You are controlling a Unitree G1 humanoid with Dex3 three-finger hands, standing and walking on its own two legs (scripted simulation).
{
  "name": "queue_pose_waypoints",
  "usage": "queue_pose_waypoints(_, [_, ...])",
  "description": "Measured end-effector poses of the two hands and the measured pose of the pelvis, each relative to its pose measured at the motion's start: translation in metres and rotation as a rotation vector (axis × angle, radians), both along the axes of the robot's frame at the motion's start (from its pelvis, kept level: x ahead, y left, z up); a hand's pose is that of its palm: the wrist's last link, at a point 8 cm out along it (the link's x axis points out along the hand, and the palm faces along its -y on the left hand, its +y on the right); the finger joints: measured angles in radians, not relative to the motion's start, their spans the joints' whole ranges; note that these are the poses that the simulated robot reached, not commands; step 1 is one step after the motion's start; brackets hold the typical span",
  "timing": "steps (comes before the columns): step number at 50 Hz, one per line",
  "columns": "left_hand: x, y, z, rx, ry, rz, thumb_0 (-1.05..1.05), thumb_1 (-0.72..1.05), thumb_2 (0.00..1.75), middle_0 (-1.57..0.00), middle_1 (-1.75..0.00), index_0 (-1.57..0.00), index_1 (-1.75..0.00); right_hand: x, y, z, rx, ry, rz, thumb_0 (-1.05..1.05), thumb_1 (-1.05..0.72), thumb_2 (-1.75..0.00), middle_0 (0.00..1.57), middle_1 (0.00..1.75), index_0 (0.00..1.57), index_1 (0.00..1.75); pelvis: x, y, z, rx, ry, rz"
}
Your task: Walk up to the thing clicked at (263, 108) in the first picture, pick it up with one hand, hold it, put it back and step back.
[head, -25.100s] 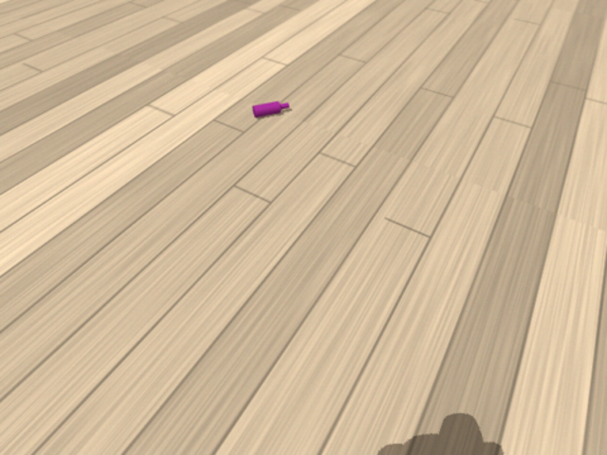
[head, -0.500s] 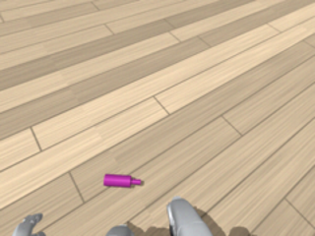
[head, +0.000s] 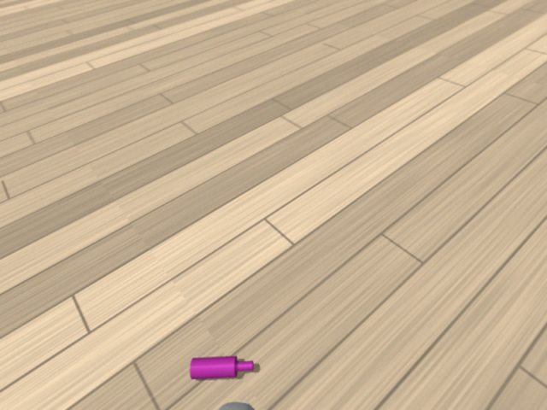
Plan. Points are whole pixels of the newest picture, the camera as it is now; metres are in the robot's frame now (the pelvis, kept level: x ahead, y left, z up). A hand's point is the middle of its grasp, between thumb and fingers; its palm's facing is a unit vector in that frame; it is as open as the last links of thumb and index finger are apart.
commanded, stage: walk up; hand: left
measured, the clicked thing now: (222, 367) +0.44 +0.24 -0.73
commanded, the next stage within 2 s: stand in 0.50 s
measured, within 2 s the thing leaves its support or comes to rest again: neither
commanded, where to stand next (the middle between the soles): +0.07 +0.02 m, yaw +1 degrees
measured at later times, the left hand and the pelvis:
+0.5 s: hand out of the picture +0.08 +0.30 -0.16, palm faces -0.04 -0.91 -0.42, open 7.4 cm; pelvis -0.01 +0.04 -0.02, yaw +0 degrees
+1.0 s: hand out of the picture +0.08 +0.31 -0.14, palm faces -0.06 -0.94 -0.33, open 7.4 cm; pelvis +0.01 +0.05 +0.01, yaw -1 degrees
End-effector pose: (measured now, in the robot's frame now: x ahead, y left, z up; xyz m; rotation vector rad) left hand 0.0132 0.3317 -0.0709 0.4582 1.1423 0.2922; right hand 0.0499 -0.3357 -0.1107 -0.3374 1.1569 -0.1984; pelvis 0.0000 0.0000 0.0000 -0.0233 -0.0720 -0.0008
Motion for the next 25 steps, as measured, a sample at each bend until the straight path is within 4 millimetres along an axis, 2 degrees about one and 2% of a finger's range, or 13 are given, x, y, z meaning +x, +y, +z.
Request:
queue_pose_waypoints(4, [0.0,0.005,0.012,0.049,0.014,0.023,0.0,0.9,0.9,-0.21,-0.3,-0.21,-0.3,0.011,0.012,-0.01,0.043,0.014,0.003,0.01,-0.91,-0.9,0.2,0.3,0.2,0.3,0.009,0.003,0.002,0.007,-0.005,0.003])
queue_pose_waypoints(8, [0.012,0.014,0.011,0.061,0.022,0.03,0.0,0.9,0.9,-0.21,-0.3,-0.21,-0.3,0.016,0.032,-0.021,0.068,0.051,-0.004,0.01,-0.91,-0.9,0.2,0.3,0.2,0.3,0.011,0.01,0.0,0.02,-0.001,0.005])
queue_pose_waypoints(11, [0.027,0.022,-0.002,0.04,0.016,0.02,0.01,0.9,0.9,-0.2,-0.3,-0.21,-0.3,0.022,0.048,-0.027,0.07,0.071,0.004,0.01,-0.91,-0.9,0.2,0.3,0.2,0.3,0.011,0.018,-0.007,0.023,0.009,0.011])
queue_pose_waypoints(14, [0.045,0.031,-0.023,0.012,0.003,0.006,0.0,0.9,0.9,-0.2,-0.3,-0.21,-0.3,0.029,0.064,-0.031,0.051,0.069,0.021,0.01,-0.91,-0.9,0.2,0.3,0.2,0.3,0.009,0.028,-0.018,0.041,0.016,0.025])
queue_pose_waypoints(18, [0.06,0.029,-0.04,-0.031,-0.001,-0.006,0.0,0.9,0.9,-0.2,-0.3,-0.21,-0.3,0.036,0.077,-0.023,0.044,0.025,0.039,0.01,-0.91,-0.9,0.21,0.3,0.2,0.3,-0.001,0.036,-0.018,0.031,0.014,0.02])
queue_pose_waypoints(22, [0.063,0.021,-0.046,-0.07,-0.009,-0.031,0.0,0.9,0.9,-0.2,-0.3,-0.21,-0.3,0.041,0.078,-0.014,0.03,-0.025,0.032,0.01,-0.91,-0.9,0.21,0.3,0.2,0.3,-0.005,0.037,-0.017,0.02,0.025,0.006])
queue_pose_waypoints(25, [0.056,0.014,-0.05,-0.084,-0.006,-0.036,0.0,0.9,0.9,-0.2,-0.3,-0.21,-0.3,0.043,0.074,-0.014,0.021,-0.048,0.017,0.01,-0.9,-0.9,0.21,0.3,0.2,0.3,-0.007,0.036,-0.019,0.0,0.014,-0.003])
